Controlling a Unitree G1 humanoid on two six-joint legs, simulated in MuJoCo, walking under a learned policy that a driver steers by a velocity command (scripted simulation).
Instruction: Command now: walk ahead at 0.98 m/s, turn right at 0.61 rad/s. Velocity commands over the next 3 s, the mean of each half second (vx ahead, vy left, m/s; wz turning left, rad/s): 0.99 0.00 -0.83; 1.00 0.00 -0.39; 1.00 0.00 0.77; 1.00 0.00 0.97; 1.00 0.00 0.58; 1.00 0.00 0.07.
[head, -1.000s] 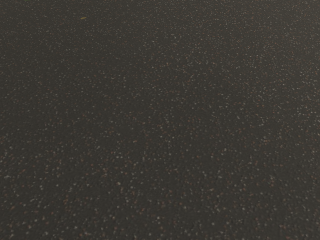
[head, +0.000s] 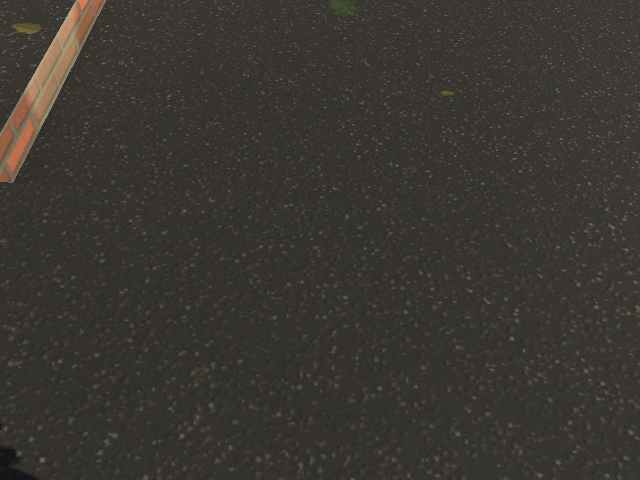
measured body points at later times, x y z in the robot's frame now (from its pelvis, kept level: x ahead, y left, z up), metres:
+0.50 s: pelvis +0.43 +0.02 +0.01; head +0.43 +0.01 +0.46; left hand +0.70 +0.20 -0.06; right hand +0.36 -0.27 -0.09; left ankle +0.47 +0.16 -0.72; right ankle +0.38 -0.08 -0.61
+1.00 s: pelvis +0.76 -0.24 +0.01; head +0.76 -0.24 +0.46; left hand +0.94 -0.05 -0.11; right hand +0.70 -0.53 -0.10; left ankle +0.91 -0.11 -0.61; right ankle +0.70 -0.27 -0.72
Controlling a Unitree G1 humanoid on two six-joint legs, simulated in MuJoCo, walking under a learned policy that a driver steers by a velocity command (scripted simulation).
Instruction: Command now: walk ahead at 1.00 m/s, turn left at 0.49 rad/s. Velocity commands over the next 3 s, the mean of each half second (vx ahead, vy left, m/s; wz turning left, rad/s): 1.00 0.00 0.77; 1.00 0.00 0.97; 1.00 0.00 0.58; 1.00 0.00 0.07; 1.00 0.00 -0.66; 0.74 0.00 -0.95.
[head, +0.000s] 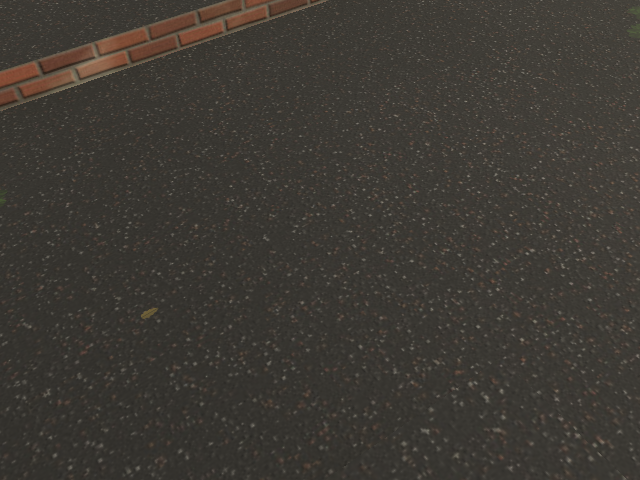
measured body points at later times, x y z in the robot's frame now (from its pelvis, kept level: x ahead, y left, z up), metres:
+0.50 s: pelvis +0.41 +0.05 -0.03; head +0.42 +0.05 +0.42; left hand +0.61 +0.33 -0.03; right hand +0.52 -0.17 -0.15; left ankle +0.30 +0.10 -0.73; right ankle +0.61 -0.08 -0.69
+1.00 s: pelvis +0.83 +0.13 -0.18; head +0.83 +0.13 +0.27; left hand +0.57 +0.18 -0.31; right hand +1.15 +0.16 -0.24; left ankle +0.83 +0.32 -0.79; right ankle +0.82 -0.03 -0.89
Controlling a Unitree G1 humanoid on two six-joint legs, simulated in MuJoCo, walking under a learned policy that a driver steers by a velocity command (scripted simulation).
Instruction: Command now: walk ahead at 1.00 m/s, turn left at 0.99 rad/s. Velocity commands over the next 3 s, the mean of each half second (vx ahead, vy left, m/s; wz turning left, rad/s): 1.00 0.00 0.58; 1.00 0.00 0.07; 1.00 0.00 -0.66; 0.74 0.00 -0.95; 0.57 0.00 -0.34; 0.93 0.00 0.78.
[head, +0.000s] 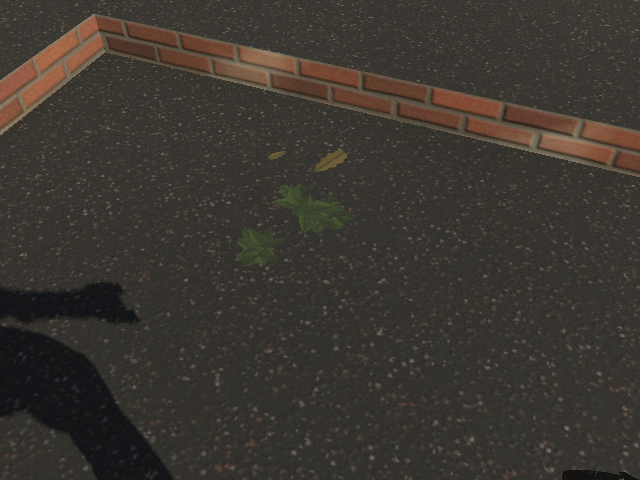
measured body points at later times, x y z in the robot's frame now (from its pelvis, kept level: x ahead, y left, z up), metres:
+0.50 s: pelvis +0.42 +0.00 +0.01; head +0.44 +0.00 +0.46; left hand +0.58 +0.28 -0.05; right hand +0.50 -0.24 -0.12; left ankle +0.27 +0.05 -0.72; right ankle +0.70 -0.13 -0.65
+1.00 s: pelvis +0.88 +0.06 +0.01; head +0.90 +0.07 +0.46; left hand +0.74 +0.27 -0.12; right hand +1.19 -0.04 -0.04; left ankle +1.08 +0.28 -0.65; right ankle +0.74 -0.09 -0.72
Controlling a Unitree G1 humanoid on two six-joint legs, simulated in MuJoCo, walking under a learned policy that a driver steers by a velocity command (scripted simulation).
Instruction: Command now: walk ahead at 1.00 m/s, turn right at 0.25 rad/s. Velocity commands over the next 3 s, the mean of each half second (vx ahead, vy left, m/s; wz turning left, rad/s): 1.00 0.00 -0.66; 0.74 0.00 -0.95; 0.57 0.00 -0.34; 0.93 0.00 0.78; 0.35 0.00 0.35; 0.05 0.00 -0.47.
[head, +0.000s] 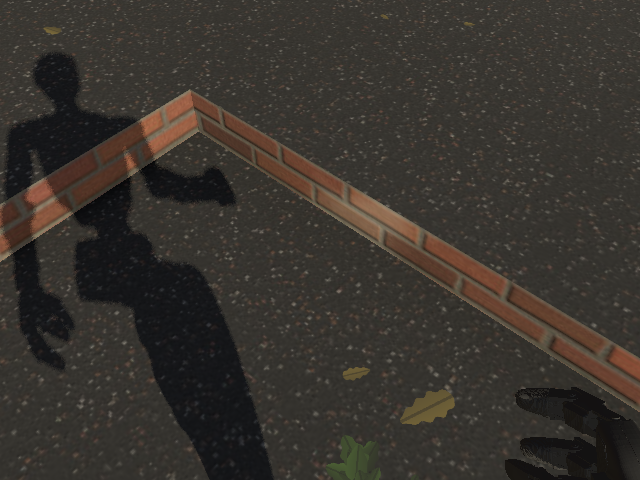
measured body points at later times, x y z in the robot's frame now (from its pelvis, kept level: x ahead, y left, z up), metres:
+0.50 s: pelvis +0.45 -0.02 -0.01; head +0.46 -0.05 +0.43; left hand +0.75 +0.13 -0.07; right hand +0.37 -0.29 -0.15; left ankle +0.31 +0.14 -0.73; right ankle +0.63 -0.20 -0.68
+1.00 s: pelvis +0.80 -0.18 +0.00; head +0.83 -0.23 +0.45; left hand +1.11 -0.10 -0.08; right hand +0.79 -0.51 -0.07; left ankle +0.88 -0.04 -0.73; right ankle +0.64 -0.18 -0.61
